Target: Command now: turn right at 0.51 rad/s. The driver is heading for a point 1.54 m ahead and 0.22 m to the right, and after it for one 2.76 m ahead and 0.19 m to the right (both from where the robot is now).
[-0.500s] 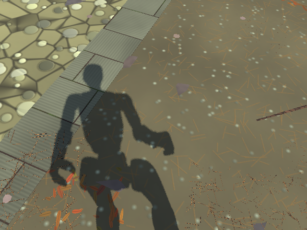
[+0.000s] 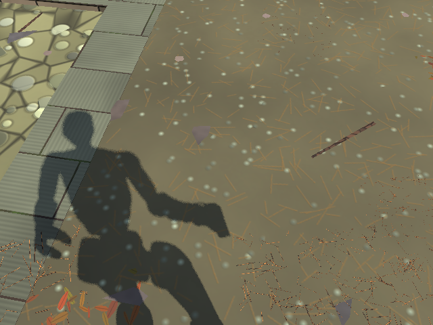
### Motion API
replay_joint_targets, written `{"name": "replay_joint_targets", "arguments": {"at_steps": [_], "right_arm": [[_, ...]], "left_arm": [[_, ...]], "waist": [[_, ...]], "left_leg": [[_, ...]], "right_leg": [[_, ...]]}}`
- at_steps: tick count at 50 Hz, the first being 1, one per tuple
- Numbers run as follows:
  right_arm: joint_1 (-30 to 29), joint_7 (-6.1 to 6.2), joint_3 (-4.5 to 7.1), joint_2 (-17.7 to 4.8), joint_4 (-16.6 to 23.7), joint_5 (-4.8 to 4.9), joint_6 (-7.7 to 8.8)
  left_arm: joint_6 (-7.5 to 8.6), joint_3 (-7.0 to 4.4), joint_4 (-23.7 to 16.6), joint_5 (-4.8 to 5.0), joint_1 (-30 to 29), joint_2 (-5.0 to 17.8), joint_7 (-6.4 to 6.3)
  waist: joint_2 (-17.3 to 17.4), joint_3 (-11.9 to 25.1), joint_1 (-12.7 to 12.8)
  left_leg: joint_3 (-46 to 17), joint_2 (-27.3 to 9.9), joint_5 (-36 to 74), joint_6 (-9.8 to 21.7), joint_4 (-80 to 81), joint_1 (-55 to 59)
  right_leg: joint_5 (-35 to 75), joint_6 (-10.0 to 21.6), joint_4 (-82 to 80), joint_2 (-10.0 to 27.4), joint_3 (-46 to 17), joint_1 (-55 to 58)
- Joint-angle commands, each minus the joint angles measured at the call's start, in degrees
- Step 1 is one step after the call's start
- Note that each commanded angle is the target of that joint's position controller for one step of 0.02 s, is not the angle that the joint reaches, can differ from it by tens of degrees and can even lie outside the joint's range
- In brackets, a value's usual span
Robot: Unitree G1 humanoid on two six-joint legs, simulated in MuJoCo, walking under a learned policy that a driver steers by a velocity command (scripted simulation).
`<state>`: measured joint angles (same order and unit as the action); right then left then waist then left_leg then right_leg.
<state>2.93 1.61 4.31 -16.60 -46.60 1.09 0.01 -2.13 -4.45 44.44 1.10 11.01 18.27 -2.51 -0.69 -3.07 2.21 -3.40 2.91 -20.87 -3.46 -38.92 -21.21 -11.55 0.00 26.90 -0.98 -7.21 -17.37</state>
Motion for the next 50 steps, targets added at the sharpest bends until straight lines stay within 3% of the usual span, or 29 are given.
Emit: {"name": "replay_joint_targets", "arguments": {"at_steps": [1,2,3,4,5,6,8,9,14,19,22,24,25,26,27,28,29,30,31,32,34,39,42,44,45,46,47,48,50], "right_arm": [[4.04,-0.87,1.18,-4.79,1.66,0.25,0.96],[5.92,-0.98,1.63,-5.79,0.90,0.02,1.00],[7.42,-0.66,2.49,-8.94,0.72,-0.81,0.85],[5.42,0.07,3.43,-13.94,1.58,-2.00,0.07],[4.84,-0.23,2.87,-12.08,2.54,-3.96,0.41],[1.78,-0.18,1.87,-8.82,3.52,-3.73,0.93],[-2.06,0.10,1.04,-6.14,4.18,-1.85,1.37],[-1.75,0.41,0.78,-5.93,3.88,-1.47,1.38],[3.90,1.76,1.08,-7.98,1.90,-1.87,0.31],[2.67,0.65,2.16,-11.22,2.16,-1.48,-0.26],[2.64,-0.21,2.60,-12.18,1.93,-0.36,-0.25],[1.71,-0.45,2.68,-11.96,1.69,0.83,-0.22],[4.99,-0.73,2.29,-10.08,0.34,0.69,-0.06],[5.90,-1.03,1.41,-7.01,0.98,-1.58,0.08],[1.57,-0.65,0.61,-5.16,4.75,-2.99,0.21],[-1.28,-0.33,1.56,-8.19,4.85,-2.22,-0.01],[-0.59,-0.28,1.83,-8.75,4.56,-0.72,-0.26],[1.33,0.13,2.04,-8.72,3.03,-0.48,-0.52],[2.05,0.52,2.31,-9.47,2.37,-1.00,-0.78],[2.94,0.50,2.32,-9.24,1.81,-1.33,-0.84],[4.60,0.34,2.13,-8.28,1.27,-1.00,-0.75],[2.59,0.06,0.85,-6.11,1.65,-1.03,-0.71],[3.99,-0.57,0.28,-5.60,0.50,-0.86,-0.50],[5.30,-0.89,0.09,-5.47,0.03,-0.78,-0.18],[5.37,-1.02,0.03,-6.09,0.20,-1.17,0.05],[4.86,-0.90,0.37,-8.59,0.84,-1.64,0.24],[4.04,-0.63,1.15,-12.93,1.67,-1.32,0.28],[3.39,-0.76,1.64,-13.54,1.09,-0.08,0.10],[3.14,-0.88,1.31,-10.90,1.42,-0.19,0.16]], "left_arm": [[-0.20,-2.50,-4.41,0.66,-3.39,9.57,-0.20],[-0.32,-2.24,-4.68,0.83,-3.64,8.74,-0.27],[-0.38,-1.54,-4.64,0.22,-1.72,6.34,-0.29],[0.05,-0.56,-5.44,-0.49,1.21,2.25,0.11],[0.72,-1.92,-5.69,-0.65,0.88,7.05,0.16],[0.68,-3.24,-4.54,-0.09,1.34,10.59,0.21],[-0.45,-3.54,-2.70,-0.26,2.91,9.39,-0.24],[-0.79,-3.26,-3.05,-0.31,2.46,8.20,-0.15],[-0.52,-1.70,-7.43,0.32,-3.83,4.87,0.93],[-0.90,-0.94,-9.35,0.04,-4.38,4.40,2.42],[-1.63,-1.33,-9.94,0.12,-3.54,4.97,3.24],[-1.96,-1.84,-9.20,0.08,-0.44,5.12,3.76],[-1.95,-2.73,-8.51,-0.10,1.90,7.03,3.31],[-1.72,-4.47,-8.74,-0.01,4.79,13.10,2.26],[-0.59,-4.67,-10.19,-1.67,4.70,17.04,2.38],[0.91,-3.79,-10.27,-2.26,4.72,13.26,3.01],[1.92,-3.04,-10.01,-2.08,1.78,11.44,2.89],[2.31,-2.71,-10.21,-1.30,-1.69,9.74,2.47],[2.31,-1.98,-10.39,-0.64,-3.89,8.03,2.09],[2.31,-1.44,-10.47,-0.90,-4.35,7.41,1.71],[2.45,-0.93,-10.22,-1.54,-4.06,6.68,1.39],[2.26,-0.66,-8.38,-1.71,-3.68,7.06,1.16],[2.38,0.69,-6.35,-2.39,-4.33,4.15,1.72],[2.52,1.03,-4.96,-2.19,-5.37,4.11,2.06],[2.61,1.03,-4.03,-1.85,-4.46,4.36,2.10],[2.87,0.91,-3.41,-2.09,-2.77,4.75,1.93],[3.08,0.46,-3.49,-2.93,-0.28,5.75,1.76],[3.08,0.40,-3.82,-3.13,-0.57,5.24,1.33],[2.45,-0.04,-4.25,-2.25,-3.57,5.05,0.17]], "waist": [[-9.68,9.62,-2.82],[-8.73,9.23,-3.66],[-3.16,10.23,-2.91],[13.77,9.08,0.27],[13.83,8.75,-1.45],[8.47,6.85,-0.36],[7.25,4.37,0.57],[7.89,3.65,-0.02],[8.71,4.83,-4.06],[9.50,5.41,-4.20],[9.76,5.32,-3.45],[8.84,5.70,-0.99],[4.97,6.90,-0.59],[-8.45,8.44,-0.90],[-17.52,9.98,-0.05],[-8.32,12.03,2.43],[-7.37,9.51,0.27],[-5.13,7.89,-1.44],[-5.55,6.97,-2.24],[-6.60,7.36,-2.81],[-6.69,8.52,-3.23],[-7.36,6.53,-1.42],[-7.27,6.01,-1.07],[-6.34,4.81,-2.51],[-4.92,3.97,-3.20],[-2.44,4.27,-2.44],[3.31,4.75,0.59],[8.58,5.11,1.14],[10.12,4.93,-0.74]], "left_leg": [[1.16,0.79,7.90,0.57,13.61,6.22],[1.36,-0.32,13.28,1.60,19.50,11.13],[-4.83,-8.08,15.24,4.44,21.37,18.54],[-19.08,-20.82,27.03,12.20,21.68,22.21],[-24.61,-27.19,28.75,19.02,22.81,16.98],[-20.02,-24.46,26.60,18.92,22.82,14.87],[-10.80,-18.31,21.91,14.72,22.23,14.58],[-8.50,-17.64,24.53,14.83,22.05,14.51],[-3.05,-18.62,29.16,16.94,22.44,21.46],[1.97,-20.01,31.92,16.68,21.78,18.39],[3.07,-21.27,32.56,15.37,19.10,18.42],[5.72,-20.23,30.17,11.90,13.65,16.31],[8.71,-17.80,24.32,8.10,7.54,12.26],[13.49,-12.16,6.66,2.67,-7.66,-0.99],[9.30,-3.28,-18.96,-0.73,-20.42,-14.91],[1.49,-4.34,-18.67,-0.54,-28.78,-15.49],[0.50,-5.68,-13.46,0.50,-29.68,-15.50],[0.21,-6.62,-8.66,0.80,-27.51,-15.06],[0.15,-6.92,-5.04,0.48,-25.67,-14.41],[0.82,-6.19,-2.11,-0.02,-26.34,-11.33],[1.17,-5.49,1.04,-0.77,-24.31,-8.78],[1.05,-6.12,2.07,-1.49,-8.45,-3.99],[2.08,-6.73,2.83,-0.99,0.02,3.53],[3.43,-5.84,7.62,0.17,8.29,8.59],[3.29,-5.53,13.96,1.07,14.61,10.78],[0.24,-7.37,22.69,2.11,15.12,12.36],[-3.78,-10.67,33.36,4.36,12.54,11.92],[-6.23,-11.18,29.56,7.72,12.99,8.99],[-11.21,-12.49,23.50,9.99,15.99,5.67]], "right_leg": [[19.17,9.49,-3.58,10.58,-14.88,8.47],[13.21,7.46,-2.19,8.64,-14.45,5.57],[1.58,4.51,4.16,5.33,-11.63,-1.26],[-19.65,0.51,16.29,-4.41,-1.97,-13.70],[-25.95,-1.67,28.93,-2.38,-1.52,-16.11],[-22.35,-2.23,35.41,-0.71,-2.52,-15.80],[-15.24,-3.75,39.52,0.30,-1.30,-17.75],[-13.10,-4.61,41.07,0.48,-0.80,-18.30],[-9.76,-6.97,30.88,2.93,3.79,-18.96],[-9.96,-5.20,19.35,4.07,8.53,-8.90],[-8.98,-2.83,12.30,3.42,10.27,-4.69],[-1.27,0.12,1.36,1.87,11.98,2.21],[6.43,2.31,-4.00,1.29,9.88,9.44],[27.21,6.75,-5.77,11.53,-4.99,20.43],[37.08,19.32,-5.85,24.32,-23.75,21.58],[31.65,21.36,-7.42,23.17,-21.07,19.49],[26.60,18.12,-8.02,20.01,-14.83,16.39],[20.45,14.60,-8.14,16.39,-10.76,14.42],[19.74,12.87,-8.26,15.00,-8.87,12.88],[21.90,12.63,-8.47,13.71,-7.10,10.58],[22.99,12.98,-8.76,12.75,-5.36,10.31],[14.50,13.00,-9.07,12.32,-5.81,9.63],[9.49,12.63,-9.30,12.30,-4.87,6.53],[6.91,11.14,-7.88,11.58,-4.08,4.50],[5.52,9.21,-6.85,10.34,-3.29,4.14],[3.57,6.69,-4.80,8.47,-2.31,4.34],[-0.19,4.24,-1.40,4.48,0.92,4.30],[-1.36,1.97,0.48,0.75,5.50,5.16],[-1.37,0.60,4.88,-0.22,8.08,6.53]]}}
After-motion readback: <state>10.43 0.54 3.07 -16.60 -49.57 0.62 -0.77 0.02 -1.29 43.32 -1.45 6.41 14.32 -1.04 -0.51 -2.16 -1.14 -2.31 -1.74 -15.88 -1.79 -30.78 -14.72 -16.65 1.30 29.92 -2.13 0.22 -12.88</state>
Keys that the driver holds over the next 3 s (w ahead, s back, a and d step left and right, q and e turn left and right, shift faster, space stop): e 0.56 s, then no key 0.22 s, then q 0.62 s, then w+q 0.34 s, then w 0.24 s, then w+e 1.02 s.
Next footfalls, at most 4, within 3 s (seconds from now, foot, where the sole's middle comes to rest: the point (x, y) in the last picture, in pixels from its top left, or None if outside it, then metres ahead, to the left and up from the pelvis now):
0.06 left None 0.06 0.13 -0.78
0.50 right None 0.02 -0.13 -0.78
0.92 left None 0.12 0.09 -0.78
1.46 left None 0.10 0.12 -0.78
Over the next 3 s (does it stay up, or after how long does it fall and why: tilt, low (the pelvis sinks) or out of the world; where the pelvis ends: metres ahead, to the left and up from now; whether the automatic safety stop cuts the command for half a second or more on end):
stays up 0.75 -0.03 -0.02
